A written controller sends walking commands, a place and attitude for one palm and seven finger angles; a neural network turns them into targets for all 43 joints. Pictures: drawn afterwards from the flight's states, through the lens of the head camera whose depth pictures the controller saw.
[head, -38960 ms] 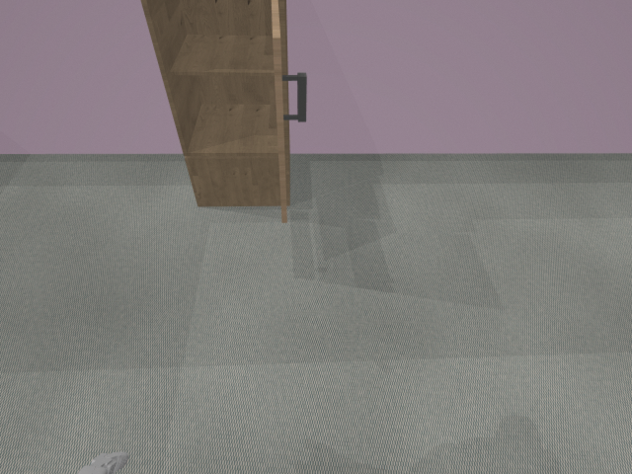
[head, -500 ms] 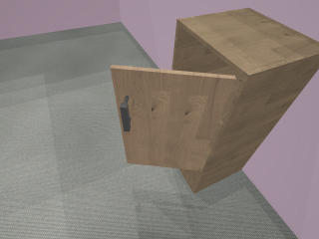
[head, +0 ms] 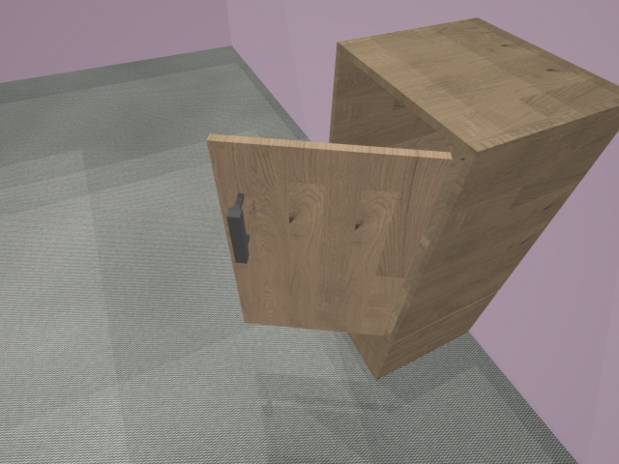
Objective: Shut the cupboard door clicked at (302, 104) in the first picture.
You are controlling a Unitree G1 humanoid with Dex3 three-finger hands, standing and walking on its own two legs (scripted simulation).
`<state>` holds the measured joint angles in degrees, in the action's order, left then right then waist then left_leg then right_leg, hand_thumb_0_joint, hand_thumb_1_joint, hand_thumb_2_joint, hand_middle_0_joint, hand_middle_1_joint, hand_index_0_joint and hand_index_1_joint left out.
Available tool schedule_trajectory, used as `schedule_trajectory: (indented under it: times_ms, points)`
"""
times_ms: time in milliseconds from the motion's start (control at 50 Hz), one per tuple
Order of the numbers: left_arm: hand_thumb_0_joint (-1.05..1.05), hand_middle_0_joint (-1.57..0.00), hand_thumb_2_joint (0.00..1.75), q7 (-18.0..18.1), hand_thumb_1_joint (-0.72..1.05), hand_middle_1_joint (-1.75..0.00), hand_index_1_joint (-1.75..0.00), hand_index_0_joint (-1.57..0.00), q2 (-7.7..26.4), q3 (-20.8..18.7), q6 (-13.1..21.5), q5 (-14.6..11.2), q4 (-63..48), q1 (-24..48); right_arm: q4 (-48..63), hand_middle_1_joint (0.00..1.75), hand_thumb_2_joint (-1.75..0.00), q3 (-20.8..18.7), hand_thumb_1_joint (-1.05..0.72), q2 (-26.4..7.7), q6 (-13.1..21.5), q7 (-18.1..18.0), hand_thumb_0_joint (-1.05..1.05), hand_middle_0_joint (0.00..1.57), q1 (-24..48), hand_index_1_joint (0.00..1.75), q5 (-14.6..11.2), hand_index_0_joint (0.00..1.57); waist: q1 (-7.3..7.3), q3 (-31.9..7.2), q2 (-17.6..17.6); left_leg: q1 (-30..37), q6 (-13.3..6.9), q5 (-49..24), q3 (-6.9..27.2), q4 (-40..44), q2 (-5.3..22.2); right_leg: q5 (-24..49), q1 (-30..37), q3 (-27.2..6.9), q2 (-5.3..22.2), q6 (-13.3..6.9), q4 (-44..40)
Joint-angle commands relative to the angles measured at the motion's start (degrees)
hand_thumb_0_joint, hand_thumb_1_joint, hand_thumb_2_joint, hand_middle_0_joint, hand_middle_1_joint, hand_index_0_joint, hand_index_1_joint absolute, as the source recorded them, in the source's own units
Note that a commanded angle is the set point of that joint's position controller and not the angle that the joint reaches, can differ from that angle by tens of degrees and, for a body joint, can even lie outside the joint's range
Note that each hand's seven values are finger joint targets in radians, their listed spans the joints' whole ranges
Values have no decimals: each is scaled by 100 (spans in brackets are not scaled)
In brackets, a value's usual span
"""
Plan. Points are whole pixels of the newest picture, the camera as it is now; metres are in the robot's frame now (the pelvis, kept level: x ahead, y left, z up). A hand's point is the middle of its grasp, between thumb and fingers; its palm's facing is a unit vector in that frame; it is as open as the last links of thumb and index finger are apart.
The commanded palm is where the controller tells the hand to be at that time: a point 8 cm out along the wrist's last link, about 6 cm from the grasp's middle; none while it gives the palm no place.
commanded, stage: look again from close up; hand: left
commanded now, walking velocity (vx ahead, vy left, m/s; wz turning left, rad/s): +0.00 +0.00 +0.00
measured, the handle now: (241, 228) +0.51 +0.15 -0.04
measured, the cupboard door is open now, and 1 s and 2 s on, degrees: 59 59 59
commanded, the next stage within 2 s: shuffle to correct the standing spot in 0.08 s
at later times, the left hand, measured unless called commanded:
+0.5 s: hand out of the picture +0.01 +0.15 -0.18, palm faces +0.03 -0.98 -0.17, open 7.4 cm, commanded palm none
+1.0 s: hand out of the picture +0.06 +0.20 -0.19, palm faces +0.00 -0.98 -0.21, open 7.3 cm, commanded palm none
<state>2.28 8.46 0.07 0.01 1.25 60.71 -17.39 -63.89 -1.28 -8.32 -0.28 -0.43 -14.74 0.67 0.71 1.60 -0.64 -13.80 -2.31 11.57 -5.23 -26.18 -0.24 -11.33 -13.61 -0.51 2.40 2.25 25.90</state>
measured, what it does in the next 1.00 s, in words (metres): stands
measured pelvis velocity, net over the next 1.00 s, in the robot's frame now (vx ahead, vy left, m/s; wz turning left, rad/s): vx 0.02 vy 0.01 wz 0.00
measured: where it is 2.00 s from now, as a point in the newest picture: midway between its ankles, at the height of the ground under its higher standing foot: outside the picture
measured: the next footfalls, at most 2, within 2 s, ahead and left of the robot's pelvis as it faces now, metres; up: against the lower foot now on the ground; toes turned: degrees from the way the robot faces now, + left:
none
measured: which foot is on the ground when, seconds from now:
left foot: down 0.00-1.00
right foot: down 0.00-1.00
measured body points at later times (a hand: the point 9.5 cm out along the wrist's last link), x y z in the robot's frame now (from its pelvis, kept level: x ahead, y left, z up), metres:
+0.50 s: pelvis +0.04 -0.02 +0.00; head +0.05 -0.02 +0.45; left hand +0.01 +0.20 -0.16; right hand +0.02 -0.24 -0.16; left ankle +0.03 +0.09 -0.74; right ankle +0.03 -0.15 -0.74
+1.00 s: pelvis +0.02 +0.01 -0.01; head +0.03 +0.03 +0.44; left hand +0.06 +0.25 -0.17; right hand +0.08 -0.23 -0.15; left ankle +0.03 +0.09 -0.74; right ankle +0.03 -0.14 -0.74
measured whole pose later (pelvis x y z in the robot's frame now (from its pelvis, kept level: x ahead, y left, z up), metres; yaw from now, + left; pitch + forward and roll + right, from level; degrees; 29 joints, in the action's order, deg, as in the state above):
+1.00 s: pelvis +0.02 +0.01 -0.01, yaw +0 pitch -1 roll -1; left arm 2.6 10.8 -0.2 -1.0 1.5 57.7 -15.2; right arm -55.7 -1.6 -10.1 -0.2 -0.4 -12.2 1.1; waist 0.5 1.7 -1.0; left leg -15.1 -3.3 17.5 -5.5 -33.7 0.1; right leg -17.8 -14.5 -0.5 2.4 0.5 32.3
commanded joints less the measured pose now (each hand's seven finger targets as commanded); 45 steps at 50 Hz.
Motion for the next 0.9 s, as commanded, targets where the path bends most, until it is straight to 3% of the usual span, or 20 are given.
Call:
schedule_trajectory:
  times_ms: [0, 160, 220, 280, 360, 380, 460, 520, 580, 680, 720, 760, 820, 840, 860, 880]
  points:
    - [0, -20, 90, 45, 90, -30, -30, -20, 530, -105, 106, -11, -132, -344, 143, 30, -90, -103, -90, -597, 90, -32, 0, 20, -190, 30, -28, 20, -27, 179, -1, 77, 74, 458, 782, 755, 604, -39, -223, -364, 352, -269, -500]
    - [0, -20, 90, 43, 90, -30, -30, -20, 498, -93, 106, -8, -47, -395, 84, 30, -90, -82, -90, -564, 90, -44, 0, 20, -173, 30, -35, 20, -40, 270, 83, 99, 86, 444, 760, 801, 599, -6, -195, -370, 352, -266, -580]
    - [0, -20, 90, 7, 90, -30, -30, -20, 467, -100, 90, 17, 0, -460, 35, 30, -90, -118, -90, -627, 75, -45, 0, 20, -269, 30, 1, 20, -16, 255, 68, 150, 43, 1439, 888, 986, 679, -833, -295, -239, 212, -254, -546]
    - [0, -20, 90, -53, 90, -30, -30, -20, 395, -143, 48, 51, -7, -526, 70, 30, -90, -184, -90, -775, 44, -54, 0, 20, -244, 30, 29, 20, -35, 452, 425, -145, -60, 2435, 1126, 1313, 876, -1270, -389, -9, 45, -257, -239]
    - [0, -20, 90, -116, 90, -30, -30, -20, 289, -175, 57, 60, 19, -716, 110, 30, -90, -241, -90, -825, 76, -77, 0, 20, -271, 30, 34, 20, -89, 613, 430, -263, -206, 2506, 1272, 1374, 1056, -917, -350, 152, -20, -316, 56]
    - [0, -20, 90, -114, 90, -30, -30, -20, 267, -169, 76, 50, 22, -757, 107, 30, -90, -224, -90, -789, 94, -82, 0, 20, -269, 30, 26, 20, -120, 628, 368, -247, -194, 2176, 1182, 1247, 1001, -710, -297, 83, 43, -332, -28]
    - [0, -20, 90, -10, 90, -30, -30, -20, 346, -131, 187, -16, 131, -853, 36, 30, -90, -69, -90, -398, 192, -117, 0, 20, -348, 30, -29, 20, -91, 356, -187, 165, 10, -486, 507, 347, 564, 1138, 33, -431, 393, -396, -311]
    - [0, -20, 90, 68, 90, -30, -30, -20, 424, -101, 223, -54, 136, -840, -22, 30, -90, -56, -90, -380, 170, -166, 0, 20, -389, 30, -63, 20, -49, 9, -352, 575, 104, -1615, 444, 207, 613, 2952, 316, -396, 506, -352, -119]
    - [0, -20, 90, 128, 90, -30, -30, -20, 580, -167, 198, -54, 31, -848, 31, 30, -90, -111, -90, -454, 104, -189, 0, 20, -370, 30, -77, 20, -65, -321, -254, 596, 174, -1737, 330, -31, 584, 3867, 600, -472, 663, -392, 109]
    - [0, -20, 90, 168, 90, -30, -30, -20, 800, -304, 109, -35, -122, -733, 230, 30, -90, -190, -90, -467, -34, -183, 0, 20, -176, 30, -58, 20, -135, -456, -526, 140, 299, -821, 133, -513, 379, 4488, 976, -807, 1039, -635, 146]
    - [0, -20, 90, 167, 90, -30, -30, -20, 838, -321, 70, -20, -166, -591, 272, 30, -90, -200, -90, -420, -79, -170, 0, 20, -127, 30, -59, 20, -122, -353, -604, 60, 312, -288, 157, -625, 305, 4153, 876, -933, 1169, -791, 4]
    - [0, -20, 90, 147, 90, -30, -30, -20, 815, -322, 24, -19, -246, -337, 329, 30, -90, -212, -90, -425, -111, -158, 0, 20, -50, 30, -53, 20, -65, -156, -570, 191, 299, -184, 227, -517, 321, 3136, 433, -971, 1147, -849, -153]
    - [0, -20, 90, 99, 90, -30, -30, -20, 685, -283, -14, -5, -390, -10, 336, 30, -90, -214, -90, -511, -71, -130, 0, 20, -72, 30, -27, 20, 16, 48, -117, 703, 160, -811, 476, 0, 605, 1366, -299, -579, 637, -543, -166]
    - [0, -20, 90, 237, 90, -30, -30, -20, 890, -239, 113, 8, -224, -546, 869, 30, -90, -194, -90, -810, 41, -72, 0, 20, 500, 30, -62, 20, -221, -32, -16, 196, 292, -477, 318, -1027, 624, 2811, 25, -807, 802, -397, -144]
    - [0, -20, 90, 191, 90, -30, -30, -20, 1178, -249, 170, 12, -524, -174, 1010, 30, -90, -169, -90, -505, -8, -23, 0, 20, 161, 30, -51, 20, 42, -392, -431, -69, 272, 863, 295, -739, 270, 1309, 141, -1026, 1025, -641, -250]
    - [0, -20, 90, 153, 90, -30, -30, -20, 1117, -253, 143, 23, -604, 42, 973, 30, -90, -152, -90, -517, 4, -18, 0, 20, 158, 30, -24, 20, 57, -191, 10, 161, 243, 764, 312, -305, 253, 122, -259, -943, 915, -723, -197]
